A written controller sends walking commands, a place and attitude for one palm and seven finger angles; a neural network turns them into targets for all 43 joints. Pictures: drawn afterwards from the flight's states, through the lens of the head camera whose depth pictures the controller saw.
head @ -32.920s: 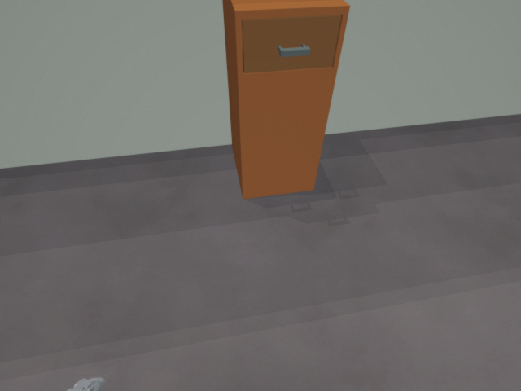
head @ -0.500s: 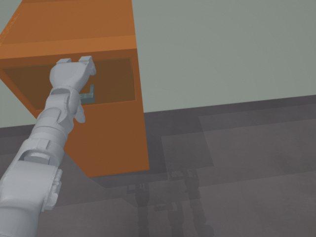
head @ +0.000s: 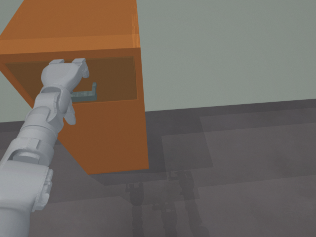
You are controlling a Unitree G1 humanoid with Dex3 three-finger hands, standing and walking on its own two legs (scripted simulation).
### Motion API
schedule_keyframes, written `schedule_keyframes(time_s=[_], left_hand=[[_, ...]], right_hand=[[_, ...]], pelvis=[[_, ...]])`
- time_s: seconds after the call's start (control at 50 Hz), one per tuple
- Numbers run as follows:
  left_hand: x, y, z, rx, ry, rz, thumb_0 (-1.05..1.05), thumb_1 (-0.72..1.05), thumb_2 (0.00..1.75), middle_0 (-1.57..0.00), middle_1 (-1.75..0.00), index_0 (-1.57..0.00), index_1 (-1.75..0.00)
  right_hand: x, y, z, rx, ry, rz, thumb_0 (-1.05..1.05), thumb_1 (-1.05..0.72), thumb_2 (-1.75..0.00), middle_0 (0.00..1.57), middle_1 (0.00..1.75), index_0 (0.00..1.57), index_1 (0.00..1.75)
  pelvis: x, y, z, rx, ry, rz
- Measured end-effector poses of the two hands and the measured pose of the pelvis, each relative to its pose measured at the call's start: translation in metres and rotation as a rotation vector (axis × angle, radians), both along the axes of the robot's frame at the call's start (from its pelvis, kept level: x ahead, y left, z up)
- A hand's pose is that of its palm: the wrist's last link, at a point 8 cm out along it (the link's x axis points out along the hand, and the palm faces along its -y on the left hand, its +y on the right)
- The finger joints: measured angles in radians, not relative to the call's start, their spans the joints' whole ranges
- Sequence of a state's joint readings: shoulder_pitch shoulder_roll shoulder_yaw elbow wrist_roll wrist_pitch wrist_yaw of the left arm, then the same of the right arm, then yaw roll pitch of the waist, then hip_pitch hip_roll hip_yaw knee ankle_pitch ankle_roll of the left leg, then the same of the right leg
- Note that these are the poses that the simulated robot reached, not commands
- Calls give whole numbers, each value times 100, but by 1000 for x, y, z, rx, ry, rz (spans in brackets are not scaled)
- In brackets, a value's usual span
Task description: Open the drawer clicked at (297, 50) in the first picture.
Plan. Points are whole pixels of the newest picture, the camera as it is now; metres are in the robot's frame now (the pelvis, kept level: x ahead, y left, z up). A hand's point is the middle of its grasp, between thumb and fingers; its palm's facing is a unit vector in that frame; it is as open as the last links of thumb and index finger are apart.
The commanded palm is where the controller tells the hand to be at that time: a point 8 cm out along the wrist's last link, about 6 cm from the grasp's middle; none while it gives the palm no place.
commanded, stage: re-aim the fingers above the handle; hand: left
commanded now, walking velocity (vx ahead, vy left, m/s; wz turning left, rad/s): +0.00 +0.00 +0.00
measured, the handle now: (79, 91) +0.53 +0.23 +0.03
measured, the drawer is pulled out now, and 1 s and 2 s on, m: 0.00 0.00 0.00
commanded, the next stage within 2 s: lower the fingers behind the handle in 0.12 s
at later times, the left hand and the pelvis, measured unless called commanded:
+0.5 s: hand (74, 94) +0.48 +0.22 +0.08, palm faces -0.06 -0.02 -1.00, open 13.8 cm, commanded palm +0.46 +0.22 +0.13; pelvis +0.00 +0.01 +0.00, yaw +0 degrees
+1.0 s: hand (78, 100) +0.48 +0.22 +0.05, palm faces -0.03 -0.03 -1.00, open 13.8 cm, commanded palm +0.46 +0.22 +0.10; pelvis +0.00 +0.01 -0.01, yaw -1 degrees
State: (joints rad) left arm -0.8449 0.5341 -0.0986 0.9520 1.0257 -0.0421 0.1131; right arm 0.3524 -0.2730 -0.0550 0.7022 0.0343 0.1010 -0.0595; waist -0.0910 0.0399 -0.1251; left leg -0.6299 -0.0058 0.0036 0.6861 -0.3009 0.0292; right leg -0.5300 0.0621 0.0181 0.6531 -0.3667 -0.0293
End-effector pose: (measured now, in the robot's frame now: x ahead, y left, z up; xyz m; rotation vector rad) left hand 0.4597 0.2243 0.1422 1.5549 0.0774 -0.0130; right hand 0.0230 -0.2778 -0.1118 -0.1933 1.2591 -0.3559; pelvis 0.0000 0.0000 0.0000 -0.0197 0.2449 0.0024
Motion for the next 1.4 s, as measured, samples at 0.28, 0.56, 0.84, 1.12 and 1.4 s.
schedule_keyframes(time_s=[0.28,0.56,0.84,1.12,1.4], left_hand=[[6,-9,4,-9,-51,45,0,-49,30,-35,-122,-36,-123],[-2,-9,-16,-6,-15,-1,0,-49,30,-32,-120,-32,-121],[4,-4,-35,-1,-10,50,0,-49,30,-32,-120,-32,-121],[4,-6,-44,4,-42,42,0,-49,30,-32,-120,-32,-123],[4,-7,-46,13,-43,60,0,-49,30,-32,-120,-29,-127]], right_hand=[[10,19,-9,63,-20,-11,0,-91,-90,21,29,20,30],[4,16,-9,45,-10,5,0,-91,-90,21,29,20,30],[-17,9,-8,18,42,-28,0,-91,-90,21,29,20,30],[-21,18,-16,40,59,-25,0,-91,-90,21,29,20,30],[-25,17,-16,25,48,-14,0,-91,-90,21,29,20,30]], pelvis=[[5,5,-1,1,2,-15],[0,5,-4,0,11,-8],[-1,5,-7,-5,39,-15],[-2,7,-12,-8,62,-15],[-11,7,-17,-11,76,-13]])
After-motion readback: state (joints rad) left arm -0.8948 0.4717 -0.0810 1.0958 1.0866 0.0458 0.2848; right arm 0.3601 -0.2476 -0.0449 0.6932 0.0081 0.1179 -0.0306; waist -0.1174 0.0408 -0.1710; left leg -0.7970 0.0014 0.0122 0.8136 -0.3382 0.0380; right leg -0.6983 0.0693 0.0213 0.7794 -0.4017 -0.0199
